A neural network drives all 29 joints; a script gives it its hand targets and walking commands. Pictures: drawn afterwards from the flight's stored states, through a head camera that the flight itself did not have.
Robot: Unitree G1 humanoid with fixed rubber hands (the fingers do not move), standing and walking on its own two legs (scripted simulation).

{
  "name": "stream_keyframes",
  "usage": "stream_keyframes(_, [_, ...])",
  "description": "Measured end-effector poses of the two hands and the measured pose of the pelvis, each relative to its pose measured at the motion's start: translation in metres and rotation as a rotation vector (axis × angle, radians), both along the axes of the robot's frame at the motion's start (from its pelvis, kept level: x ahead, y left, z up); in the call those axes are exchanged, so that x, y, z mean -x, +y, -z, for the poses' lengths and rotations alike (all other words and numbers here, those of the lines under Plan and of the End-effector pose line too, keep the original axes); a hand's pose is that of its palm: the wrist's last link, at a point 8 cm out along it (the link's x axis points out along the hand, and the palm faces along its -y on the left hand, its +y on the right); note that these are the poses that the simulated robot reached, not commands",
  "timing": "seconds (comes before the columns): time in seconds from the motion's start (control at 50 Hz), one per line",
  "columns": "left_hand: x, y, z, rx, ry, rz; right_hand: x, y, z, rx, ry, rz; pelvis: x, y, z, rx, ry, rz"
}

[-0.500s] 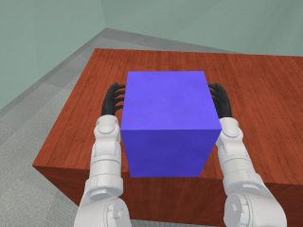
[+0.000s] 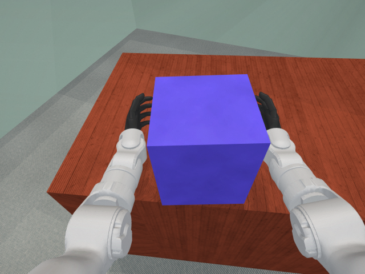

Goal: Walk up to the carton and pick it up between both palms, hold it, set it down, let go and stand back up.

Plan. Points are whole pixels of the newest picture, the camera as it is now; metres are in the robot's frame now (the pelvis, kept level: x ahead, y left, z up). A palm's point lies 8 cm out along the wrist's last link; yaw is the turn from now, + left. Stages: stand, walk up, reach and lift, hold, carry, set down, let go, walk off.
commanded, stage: set down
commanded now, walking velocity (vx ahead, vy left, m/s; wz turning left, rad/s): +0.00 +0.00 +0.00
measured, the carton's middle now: (202, 143) +0.42 +0.00 +0.05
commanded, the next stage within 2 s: none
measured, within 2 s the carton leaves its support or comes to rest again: neither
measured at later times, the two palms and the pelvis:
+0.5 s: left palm (121, 105) +0.42 +0.17 +0.18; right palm (308, 98) +0.43 -0.20 +0.18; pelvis -0.04 -0.02 -0.01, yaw +2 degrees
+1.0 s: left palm (86, 99) +0.39 +0.22 +0.21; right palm (318, 92) +0.41 -0.20 +0.21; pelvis -0.01 -0.02 +0.01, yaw +2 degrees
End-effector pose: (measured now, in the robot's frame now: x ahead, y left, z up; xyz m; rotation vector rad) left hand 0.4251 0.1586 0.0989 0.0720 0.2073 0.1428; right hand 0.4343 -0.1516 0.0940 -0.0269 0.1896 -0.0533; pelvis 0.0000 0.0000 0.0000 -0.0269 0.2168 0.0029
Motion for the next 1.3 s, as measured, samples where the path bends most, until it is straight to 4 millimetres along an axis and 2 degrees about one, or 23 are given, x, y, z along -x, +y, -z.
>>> stream_keyframes(0.12, [0.012, 0.012, -0.013, 0.006, 0.000, -0.006, -0.001, -0.017, -0.026, -0.006, -0.031, 0.034, 0.006, -0.001, 0.000, 0.003, -0.037, -0.013])
stream_keyframes(0.22, [0.020, 0.017, -0.025, 0.025, -0.022, 0.003, 0.012, -0.043, -0.039, 0.018, 0.003, 0.071, 0.018, -0.007, 0.001, -0.003, -0.055, -0.022])
stream_keyframes(0.32, [0.022, 0.015, -0.035, 0.030, -0.030, 0.001, 0.022, -0.057, -0.056, 0.016, 0.010, 0.070, 0.031, -0.015, 0.003, -0.012, -0.034, -0.019])
stream_keyframes(0.44, [0.013, 0.011, -0.059, 0.014, -0.029, -0.020, 0.013, -0.052, -0.083, -0.022, -0.003, 0.018, 0.040, -0.018, 0.007, -0.022, 0.009, -0.020])
stream_keyframes(0.56, [0.003, 0.012, -0.089, -0.005, -0.011, -0.015, 0.002, -0.048, -0.091, -0.043, 0.035, 0.022, 0.036, -0.019, 0.005, -0.023, 0.006, -0.024])
stream_keyframes(0.7, [-0.003, 0.026, -0.111, 0.021, -0.036, -0.008, -0.004, -0.047, -0.112, -0.033, -0.005, 0.033, 0.022, -0.022, -0.002, -0.017, -0.042, -0.030])
stream_keyframes(0.82, [0.007, 0.044, -0.127, 0.013, -0.045, -0.014, -0.002, -0.047, -0.130, -0.022, -0.007, 0.020, 0.014, -0.020, -0.006, -0.016, -0.116, -0.031])
stream_keyframes(0.92, [0.021, 0.057, -0.126, 0.023, -0.037, -0.014, 0.008, -0.050, -0.129, 0.004, 0.005, 0.002, 0.010, -0.018, -0.008, -0.018, -0.162, -0.035])
stream_keyframes(1.02, [0.037, 0.059, -0.111, 0.026, -0.023, -0.007, 0.025, -0.052, -0.112, -0.007, 0.021, -0.008, 0.010, -0.014, -0.009, -0.019, -0.201, -0.034])
stream_keyframes(1.18, [0.063, 0.039, -0.073, 0.048, 0.029, 0.028, 0.061, -0.056, -0.071, -0.048, 0.011, 0.001, 0.016, -0.005, -0.008, -0.022, -0.233, -0.028])
stream_keyframes(1.3, [0.080, 0.027, -0.059, 0.062, 0.034, 0.036, 0.085, -0.062, -0.062, -0.044, -0.029, 0.007, 0.020, -0.003, -0.008, -0.024, -0.253, -0.010])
